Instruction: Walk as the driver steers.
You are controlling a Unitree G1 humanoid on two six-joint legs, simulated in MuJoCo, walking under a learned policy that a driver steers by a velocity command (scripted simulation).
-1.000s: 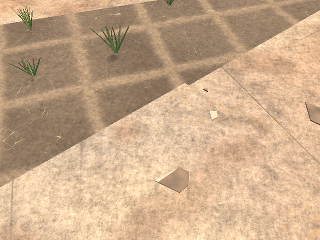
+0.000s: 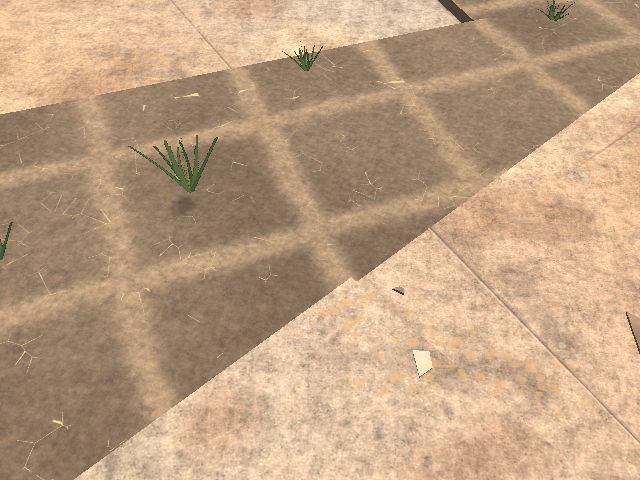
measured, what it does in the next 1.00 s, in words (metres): walks ahead, turning right: right foot, then left foot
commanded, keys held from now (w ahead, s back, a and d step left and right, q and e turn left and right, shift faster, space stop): w+e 0.26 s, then e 0.42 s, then no key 0.04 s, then w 0.28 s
